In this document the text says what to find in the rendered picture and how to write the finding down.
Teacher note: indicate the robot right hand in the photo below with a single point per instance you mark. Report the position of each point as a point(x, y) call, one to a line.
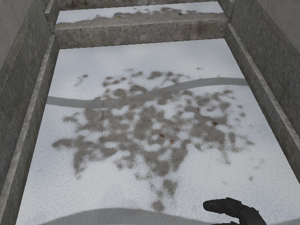
point(235, 209)

